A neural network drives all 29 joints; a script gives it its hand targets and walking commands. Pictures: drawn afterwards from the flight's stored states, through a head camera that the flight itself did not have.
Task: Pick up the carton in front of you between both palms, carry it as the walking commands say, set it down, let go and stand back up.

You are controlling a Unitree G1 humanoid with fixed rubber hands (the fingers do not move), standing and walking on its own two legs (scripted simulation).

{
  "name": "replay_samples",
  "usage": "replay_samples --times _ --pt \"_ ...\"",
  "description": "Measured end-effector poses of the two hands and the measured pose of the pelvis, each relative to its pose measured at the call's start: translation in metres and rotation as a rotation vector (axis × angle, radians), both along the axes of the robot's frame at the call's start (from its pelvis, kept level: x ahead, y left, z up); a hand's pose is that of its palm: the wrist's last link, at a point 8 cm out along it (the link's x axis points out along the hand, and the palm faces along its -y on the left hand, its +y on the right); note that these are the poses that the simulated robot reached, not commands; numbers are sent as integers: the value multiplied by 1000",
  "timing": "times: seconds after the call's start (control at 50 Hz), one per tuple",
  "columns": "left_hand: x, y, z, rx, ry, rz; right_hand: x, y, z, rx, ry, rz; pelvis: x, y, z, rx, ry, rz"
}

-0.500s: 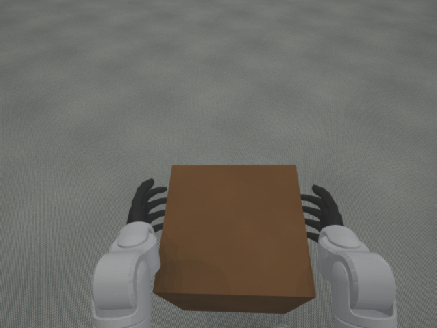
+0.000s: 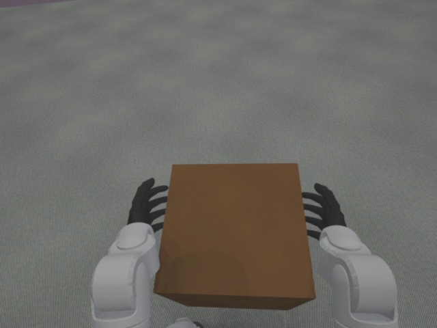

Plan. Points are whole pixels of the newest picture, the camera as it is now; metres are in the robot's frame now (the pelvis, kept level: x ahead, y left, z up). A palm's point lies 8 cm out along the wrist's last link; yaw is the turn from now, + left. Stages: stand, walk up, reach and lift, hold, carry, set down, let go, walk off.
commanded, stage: carry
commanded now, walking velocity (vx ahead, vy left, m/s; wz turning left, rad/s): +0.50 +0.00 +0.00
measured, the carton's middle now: (235, 243) +0.27 +0.00 +0.00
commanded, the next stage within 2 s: none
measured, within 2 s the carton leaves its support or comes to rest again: neither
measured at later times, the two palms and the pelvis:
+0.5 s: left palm (158, 101) +0.59 +0.16 +0.11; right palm (281, 101) +0.57 -0.12 +0.11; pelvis +0.32 +0.02 +0.00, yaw -2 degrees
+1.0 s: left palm (185, 42) +0.91 +0.13 +0.11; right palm (276, 43) +0.90 -0.16 +0.09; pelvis +0.65 -0.02 +0.00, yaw +0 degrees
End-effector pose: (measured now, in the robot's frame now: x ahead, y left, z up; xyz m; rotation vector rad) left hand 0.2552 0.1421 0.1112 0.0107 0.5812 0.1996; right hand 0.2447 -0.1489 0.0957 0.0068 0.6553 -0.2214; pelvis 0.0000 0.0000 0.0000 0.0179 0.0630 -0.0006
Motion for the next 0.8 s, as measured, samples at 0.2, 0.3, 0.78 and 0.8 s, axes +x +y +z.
replay_samples --times 0.2,0.3,0.78,0.8 --pt "150 29 -35 -46 87 -30 139 32 -23 -42 102 -24 137 36 -14 -19 -16 -51" --pt "209 30 -24 -43 102 -55 190 34 -12 -46 118 -47 190 42 4 -44 2 -49" --pt "510 -20 -32 13 145 42 519 -17 -34 -5 161 52 507 -29 -1 -5 1 28" --pt "521 -20 -30 13 141 45 532 -17 -32 -6 158 57 518 -30 2 1 3 25"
